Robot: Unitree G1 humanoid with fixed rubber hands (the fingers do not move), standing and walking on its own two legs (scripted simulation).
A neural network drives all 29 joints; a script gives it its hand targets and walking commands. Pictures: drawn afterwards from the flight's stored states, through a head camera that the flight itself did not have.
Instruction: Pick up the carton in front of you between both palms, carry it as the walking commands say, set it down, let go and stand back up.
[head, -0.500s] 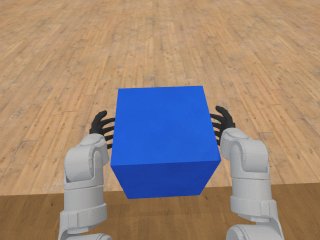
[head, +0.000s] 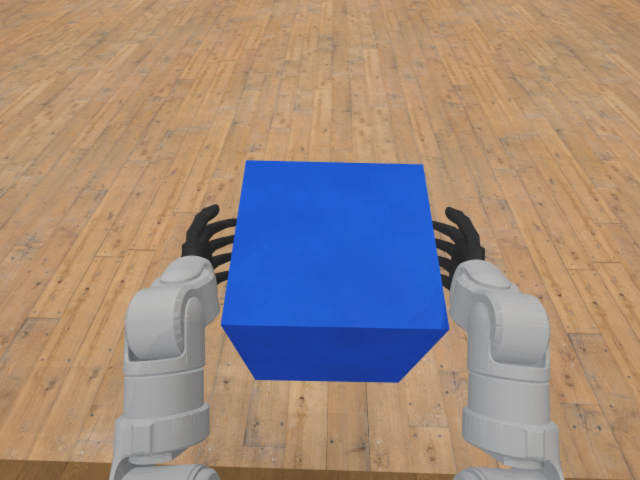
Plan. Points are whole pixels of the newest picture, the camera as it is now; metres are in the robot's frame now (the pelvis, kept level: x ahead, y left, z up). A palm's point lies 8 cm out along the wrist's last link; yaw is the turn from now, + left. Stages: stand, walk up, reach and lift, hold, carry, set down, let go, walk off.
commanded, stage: carry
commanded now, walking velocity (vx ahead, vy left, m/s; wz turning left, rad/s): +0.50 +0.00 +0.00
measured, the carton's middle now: (330, 283) +0.36 +0.02 +0.06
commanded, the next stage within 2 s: none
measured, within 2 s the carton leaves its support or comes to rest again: neither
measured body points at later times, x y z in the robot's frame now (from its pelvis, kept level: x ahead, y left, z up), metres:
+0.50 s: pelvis +0.29 +0.01 -0.02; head +0.31 +0.02 +0.43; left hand +0.63 +0.16 +0.09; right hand +0.63 -0.15 +0.09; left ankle +0.13 +0.06 -0.74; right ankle +0.46 -0.09 -0.72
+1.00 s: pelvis +0.59 +0.01 -0.02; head +0.61 +0.00 +0.43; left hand +0.91 +0.17 +0.08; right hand +0.92 -0.13 +0.08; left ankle +0.73 +0.15 -0.72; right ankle +0.48 -0.06 -0.76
